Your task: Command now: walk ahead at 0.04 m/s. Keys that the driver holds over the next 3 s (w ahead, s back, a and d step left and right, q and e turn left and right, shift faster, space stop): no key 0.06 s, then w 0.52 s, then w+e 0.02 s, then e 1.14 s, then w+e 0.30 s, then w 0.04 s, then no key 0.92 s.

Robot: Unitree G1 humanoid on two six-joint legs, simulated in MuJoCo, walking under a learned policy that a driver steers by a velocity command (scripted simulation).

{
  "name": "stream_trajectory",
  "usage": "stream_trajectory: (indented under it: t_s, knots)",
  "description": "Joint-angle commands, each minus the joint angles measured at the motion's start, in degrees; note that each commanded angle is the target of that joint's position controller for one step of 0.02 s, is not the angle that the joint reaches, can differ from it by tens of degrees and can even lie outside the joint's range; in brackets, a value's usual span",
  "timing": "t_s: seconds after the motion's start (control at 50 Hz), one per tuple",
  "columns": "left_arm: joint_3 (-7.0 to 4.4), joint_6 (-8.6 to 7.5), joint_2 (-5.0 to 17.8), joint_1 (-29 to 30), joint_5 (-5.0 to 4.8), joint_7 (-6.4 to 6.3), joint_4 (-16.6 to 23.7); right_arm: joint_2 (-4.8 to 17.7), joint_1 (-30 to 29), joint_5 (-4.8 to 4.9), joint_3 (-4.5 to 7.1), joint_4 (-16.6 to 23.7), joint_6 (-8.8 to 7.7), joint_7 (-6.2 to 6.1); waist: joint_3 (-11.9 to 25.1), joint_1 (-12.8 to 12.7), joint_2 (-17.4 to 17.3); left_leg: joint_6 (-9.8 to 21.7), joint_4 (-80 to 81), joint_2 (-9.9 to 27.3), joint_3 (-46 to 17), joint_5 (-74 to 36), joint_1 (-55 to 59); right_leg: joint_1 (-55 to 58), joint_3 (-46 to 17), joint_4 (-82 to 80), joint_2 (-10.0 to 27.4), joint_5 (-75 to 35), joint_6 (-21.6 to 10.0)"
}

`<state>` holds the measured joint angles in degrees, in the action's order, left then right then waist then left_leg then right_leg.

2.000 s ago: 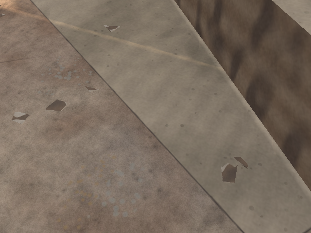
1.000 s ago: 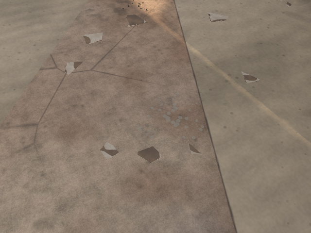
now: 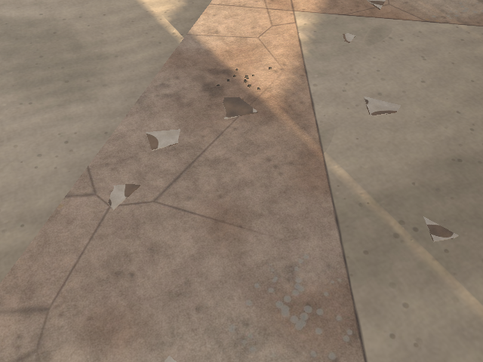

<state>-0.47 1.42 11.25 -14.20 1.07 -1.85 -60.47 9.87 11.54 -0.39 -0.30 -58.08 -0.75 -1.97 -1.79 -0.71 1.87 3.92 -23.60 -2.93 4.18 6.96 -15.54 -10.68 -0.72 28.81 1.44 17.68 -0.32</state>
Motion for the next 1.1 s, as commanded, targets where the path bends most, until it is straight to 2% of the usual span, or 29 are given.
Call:
stream_trajectory:
  t_s: [0.02, 0.04, 0.06, 0.1, 0.14, 0.22, 0.26, 0.32, 0.34, 0.36, 0.38, 0.4, 0.42, 0.46, 0.5, 0.58, 0.68, 0.72, 0.76, 0.78, 0.8, 0.82, 0.84, 0.86, 0.88, 0.9, 0.94, 0.98, 1.1]
  knots:
    - [-0.15, -0.34, 4.23, -6.36, 0.76, -0.19, -0.78, 7.54, 0.28, 0.54, 1.86, 1.12, 0.42, 0.12, -1.10, -0.35, -5.33, -0.92, 11.52, 9.75, -12.80, 19.10, -4.69, 3.31, -3.49, -8.70, 3.36, -3.09, -0.82]
    - [-0.29, -0.66, 4.99, -5.48, 0.08, -0.04, -1.44, 6.76, 0.55, 0.70, 2.03, 0.86, 0.80, 0.32, -4.59, 0.79, -0.35, -1.19, 10.81, 7.68, -10.54, 14.45, -1.14, -4.35, -4.05, -9.13, 3.12, 0.99, -1.32]
    - [0.04, -1.18, 3.71, -5.11, -0.09, 0.04, -1.65, 6.57, 1.45, 0.35, 2.00, 0.02, 0.78, 0.39, -4.04, 1.11, 1.06, -0.93, 8.36, 7.72, -10.14, 9.89, 3.18, -6.38, -4.60, -10.93, 3.49, 1.55, -1.30]
    - [-0.36, -1.80, 4.48, -5.91, -0.14, -0.05, -1.97, 6.74, 3.51, 0.06, 2.28, -1.11, 0.66, 0.52, -1.45, 1.58, 2.08, 0.13, 4.80, 6.08, -8.78, 14.61, 5.99, -6.79, -4.69, -12.28, 2.66, 10.72, -2.10]
    - [-0.93, -1.84, 5.61, -6.30, 0.02, 0.05, -1.18, 7.40, 3.22, -0.33, 2.85, -0.96, 0.72, 0.98, -3.48, 1.17, 1.69, 1.43, 1.71, 4.25, -7.60, 24.88, 1.53, -7.80, -6.97, -13.13, 3.14, 21.61, -4.58]
    - [-2.79, -2.21, 8.57, -10.40, -0.01, -0.08, -1.97, 3.66, -2.05, -1.43, 2.26, 1.73, -0.72, 2.23, -7.49, -1.55, 8.32, -0.04, -13.30, 1.56, -1.18, 12.57, -11.30, 0.40, -21.11, -22.51, 14.22, 24.77, -10.72]
    - [-3.19, -2.88, 8.31, -9.93, 0.13, 0.10, -1.68, 5.52, -2.15, -1.37, 2.85, 2.75, -1.79, 2.76, -6.53, -0.93, 6.08, 0.26, -16.03, 3.44, -2.22, 14.36, -13.45, 2.96, -20.67, -22.64, 15.22, 20.22, -11.58]
    - [-3.54, -3.59, 7.82, -6.93, -0.32, 0.55, -1.05, 4.14, 2.18, -0.66, 2.90, 2.15, -3.13, 2.97, -7.08, 2.19, 5.07, 0.88, -5.79, 2.19, 0.37, 12.83, -1.99, -2.30, -13.33, -17.83, 11.19, 14.25, -9.74]
    - [-3.68, -3.70, 7.67, -5.95, -0.32, 0.65, -0.62, 4.05, 7.18, -0.37, 3.18, 0.20, -3.38, 2.76, -6.40, 4.02, 3.60, 0.83, -1.87, 0.43, 1.26, 10.85, 6.69, -6.91, -10.52, -14.05, 8.88, 11.83, -8.86]
    - [-3.40, -4.14, 6.38, -5.16, -0.10, 0.75, 0.01, 5.77, 13.92, -0.47, 3.90, -1.92, -3.77, 2.25, -4.62, 6.43, -0.16, 1.39, 1.08, 2.54, -3.10, 11.61, 17.12, -13.35, -6.94, -6.73, 6.33, 7.96, -7.57]
    - [-2.21, -4.78, 2.19, -3.25, -0.66, 1.47, 2.36, 11.25, 21.24, -0.97, 5.31, -3.20, -4.19, 1.49, -2.01, 9.00, -14.12, 5.25, 11.10, 14.99, -23.78, 24.95, 26.05, -23.93, 1.73, 11.79, -1.21, 6.48, -4.57]
    - [-2.82, -5.06, 4.34, -1.23, 0.42, 1.84, 4.70, 14.30, 26.82, -0.65, 6.08, -5.27, -3.61, 1.63, -1.60, 9.29, -19.08, 10.09, 16.53, 24.28, -40.30, 29.08, 26.76, -31.89, 4.12, 25.54, -4.39, 14.22, -4.53]
    - [-3.41, -4.97, 6.25, 0.84, 1.45, 2.17, 5.07, 11.08, 21.11, -1.11, 5.12, -3.77, -3.35, 1.54, -4.84, 5.83, -9.64, 10.67, 15.00, 24.12, -37.21, 27.73, 21.67, -33.43, 0.11, 32.83, -0.11, 11.28, -5.58]
    - [-2.93, -5.52, 3.50, 0.66, 0.65, 3.25, 4.42, 8.51, 13.20, -0.98, 4.31, -0.86, -3.98, 1.71, -5.57, 2.14, -4.58, 8.25, 16.60, 19.42, -27.25, 20.30, 15.38, -30.51, -1.01, 32.89, 3.12, 1.44, -5.47]
    - [-3.11, -5.14, 3.68, 0.57, 1.12, 3.82, 4.15, 6.57, 12.55, -0.63, 3.48, -0.94, -4.77, 1.32, -4.38, 0.95, -5.07, 6.91, 17.51, 16.13, -19.91, 8.26, 14.86, -28.35, 0.46, 30.61, 3.75, -3.22, -3.86]
    - [-2.87, -4.03, 2.89, 6.96, 0.91, 3.95, 6.88, 6.27, 17.49, -0.42, 2.85, -3.13, -5.33, 0.97, -4.07, 1.48, -5.60, 7.48, 16.02, 14.38, -12.19, -11.52, 16.77, -30.62, 3.65, 24.90, 2.90, -7.29, -1.35]
    - [-1.39, -4.01, 0.66, 13.22, -0.05, 3.40, 9.43, 5.93, 17.03, -0.85, 2.22, -3.78, -5.41, 0.67, -5.04, 2.09, -7.42, 4.77, 12.26, 12.07, -1.23, -32.42, 11.40, -17.81, 8.14, 8.03, -1.37, -14.98, -2.77]
    - [-1.86, -4.27, 2.42, 10.01, 0.03, 2.89, 8.89, 7.03, 15.61, -0.65, 2.43, -3.79, -5.48, 0.18, -3.12, 0.17, -7.94, 3.61, 6.68, 13.09, 0.25, -41.94, 12.48, -12.32, 8.05, 6.81, -3.03, -15.71, -4.78]
    - [-3.08, -5.08, 5.05, 0.26, 0.52, 2.45, 6.02, 8.72, 12.57, -0.34, 3.08, -2.85, -5.13, -0.54, 1.64, -3.88, -7.12, 2.31, -7.02, 12.90, 1.12, -47.44, 14.45, -4.42, 8.15, 3.74, -5.74, -14.87, -7.05]
    - [-3.79, -5.70, 6.18, -5.20, 1.12, 2.28, 4.37, 9.38, 11.54, 0.08, 3.34, -2.41, -4.84, -0.69, 4.24, -6.48, -5.76, 1.10, -17.58, 11.40, 2.26, -40.65, 12.28, 2.14, 7.33, -1.54, -5.58, -19.68, -8.11]
    - [-5.01, -6.10, 10.52, -9.62, 1.83, 1.98, 4.03, 8.61, 12.29, 0.28, 3.27, -0.84, -4.76, -0.72, 8.84, -7.43, -0.52, -0.66, -34.16, 7.99, 4.02, -19.49, 3.59, 12.19, -2.18, -0.66, 3.49, -36.95, -10.56]
    - [-5.83, -5.77, 14.99, -7.58, 1.80, 2.09, 5.70, 2.54, 20.34, 1.12, 2.57, -0.15, -4.22, -0.61, 16.60, -1.16, 9.81, -2.52, -56.33, -1.16, 1.99, 30.34, -10.86, 24.87, -23.26, 4.13, 20.23, -72.55, -20.87]
    - [-6.21, -4.58, 15.06, -6.41, -1.58, 2.43, 6.95, 5.37, 20.20, 0.14, 3.09, 0.37, -3.39, -0.25, 22.67, -2.02, 4.81, -2.64, -60.47, -0.16, -5.66, 26.29, -13.38, 23.28, -30.45, -3.28, 21.10, -58.99, -25.00]
    - [-5.64, -3.78, 12.12, -0.18, -1.83, 2.09, 8.77, 6.70, 14.04, -0.60, 3.49, 1.88, -2.93, 0.03, 13.85, -1.09, 1.03, -2.76, -59.67, 2.51, -5.91, 21.37, -16.68, 14.54, -26.04, -6.84, 18.50, -43.15, -23.58]
    - [-4.76, -3.27, 8.99, 3.10, -1.57, 1.81, 9.47, 7.22, 9.38, -1.21, 3.77, 3.33, -2.89, 0.20, 6.81, -0.41, -1.43, -2.92, -55.38, 4.22, -5.98, 18.07, -17.37, 6.52, -22.22, -10.13, 15.30, -36.64, -20.94]
    - [-4.40, -2.96, 7.53, 3.34, -1.22, 1.49, 9.36, 7.68, 7.71, -1.61, 4.14, 4.10, -2.42, 0.21, 3.93, 0.59, -2.36, -3.25, -51.70, 5.34, -6.41, 16.78, -16.03, 1.54, -19.05, -11.57, 12.81, -36.13, -18.98]
    - [-4.25, -2.75, 6.91, 1.95, -0.70, 1.17, 9.03, 6.02, 8.97, -1.93, 4.03, 4.46, -0.20, 0.03, 3.89, 2.09, -1.47, -4.03, -45.68, 5.57, -6.30, 15.91, -10.89, -4.62, -15.14, -12.67, 9.52, -34.35, -16.52]
    - [-4.76, -2.91, 8.67, 1.78, -0.10, 1.35, 9.80, 5.03, 8.78, -1.67, 3.92, 5.11, 0.92, -0.14, 5.49, 2.49, -0.98, -4.67, -42.50, 4.83, -5.88, 14.79, -10.00, -6.01, -14.23, -12.64, 7.88, -32.70, -15.62]
    - [-5.81, -1.26, 10.99, -0.15, -0.32, 1.18, 11.76, 7.78, -0.80, -1.48, 4.74, 9.54, 2.58, -0.29, 5.00, -0.54, 2.56, -6.84, -33.78, 4.84, -7.56, 10.51, -16.38, -3.93, -20.42, -15.77, 5.95, -5.41, -11.65]
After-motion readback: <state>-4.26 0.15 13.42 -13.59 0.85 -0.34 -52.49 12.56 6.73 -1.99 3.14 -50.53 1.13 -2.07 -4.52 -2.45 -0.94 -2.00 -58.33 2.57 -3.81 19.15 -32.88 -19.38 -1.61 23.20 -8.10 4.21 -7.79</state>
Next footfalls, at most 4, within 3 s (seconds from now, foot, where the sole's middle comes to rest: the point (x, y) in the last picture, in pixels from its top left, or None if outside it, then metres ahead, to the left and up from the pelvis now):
0.80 right None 0.42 -0.07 -0.77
1.44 left None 0.43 0.10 -0.77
1.94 right None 0.31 -0.08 -0.77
2.38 left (322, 329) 0.62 -0.21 -0.77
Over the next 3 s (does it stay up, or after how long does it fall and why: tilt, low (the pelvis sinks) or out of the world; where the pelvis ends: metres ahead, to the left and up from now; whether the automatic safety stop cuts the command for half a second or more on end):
stays up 0.50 -0.22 0.01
